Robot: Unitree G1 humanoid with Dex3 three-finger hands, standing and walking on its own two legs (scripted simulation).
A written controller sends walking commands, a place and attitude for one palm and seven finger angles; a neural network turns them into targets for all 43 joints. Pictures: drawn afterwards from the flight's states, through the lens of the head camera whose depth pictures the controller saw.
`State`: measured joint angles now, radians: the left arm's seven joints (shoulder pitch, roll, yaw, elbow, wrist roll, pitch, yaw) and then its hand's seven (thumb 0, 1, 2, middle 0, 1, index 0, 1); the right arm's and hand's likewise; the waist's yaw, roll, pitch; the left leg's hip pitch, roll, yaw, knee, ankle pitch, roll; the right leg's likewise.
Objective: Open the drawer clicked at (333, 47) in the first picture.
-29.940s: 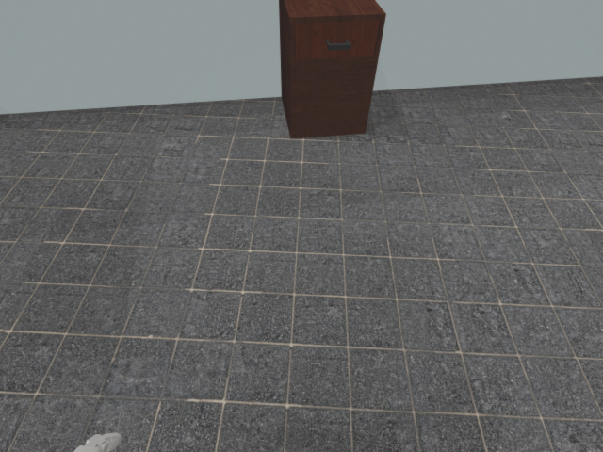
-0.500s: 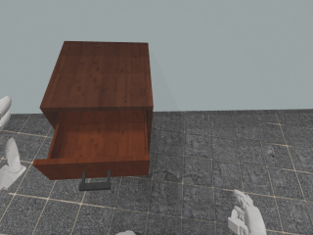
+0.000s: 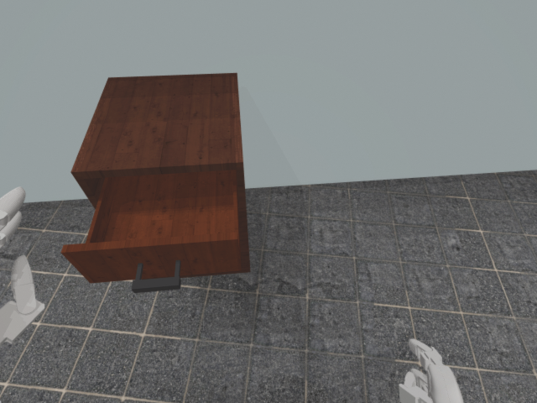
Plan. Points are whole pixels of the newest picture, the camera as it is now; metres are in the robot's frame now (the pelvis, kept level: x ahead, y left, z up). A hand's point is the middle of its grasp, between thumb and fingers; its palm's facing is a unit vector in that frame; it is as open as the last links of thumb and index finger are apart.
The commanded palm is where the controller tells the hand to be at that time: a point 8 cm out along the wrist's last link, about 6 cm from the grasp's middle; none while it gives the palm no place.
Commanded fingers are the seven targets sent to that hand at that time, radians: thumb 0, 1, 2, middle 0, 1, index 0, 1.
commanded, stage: step back with the hand held close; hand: left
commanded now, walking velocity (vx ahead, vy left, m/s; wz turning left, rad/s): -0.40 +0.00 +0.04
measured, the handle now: (158, 275) +0.41 +0.29 -0.24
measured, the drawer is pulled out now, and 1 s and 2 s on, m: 0.22 0.22 0.22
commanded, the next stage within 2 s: stop stepping back and stand still in 0.02 s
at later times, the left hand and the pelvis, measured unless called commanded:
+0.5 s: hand out of the picture +0.05 +0.19 +0.15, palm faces +0.37 -0.80 -0.48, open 7.4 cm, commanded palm -0.01 +0.23 +0.18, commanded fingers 0.00 0.90 0.90 -0.20 -0.30 -0.20 -0.30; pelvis -0.14 -0.05 +0.00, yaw +1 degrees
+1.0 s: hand out of the picture +0.03 +0.18 +0.15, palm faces +0.39 -0.80 -0.46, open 7.4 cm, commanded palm none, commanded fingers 0.00 0.90 0.90 -0.20 -0.30 -0.20 -0.30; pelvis -0.15 -0.06 +0.00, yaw +3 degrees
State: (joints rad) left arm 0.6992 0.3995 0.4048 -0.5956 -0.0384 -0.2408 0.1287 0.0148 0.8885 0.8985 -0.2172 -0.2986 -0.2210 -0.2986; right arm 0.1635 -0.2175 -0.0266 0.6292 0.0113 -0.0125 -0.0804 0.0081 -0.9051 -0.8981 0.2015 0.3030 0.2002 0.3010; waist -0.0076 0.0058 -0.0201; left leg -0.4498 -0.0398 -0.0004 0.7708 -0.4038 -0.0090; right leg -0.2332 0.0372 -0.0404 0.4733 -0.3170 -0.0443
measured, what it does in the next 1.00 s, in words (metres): walks backwards: left foot, then right foot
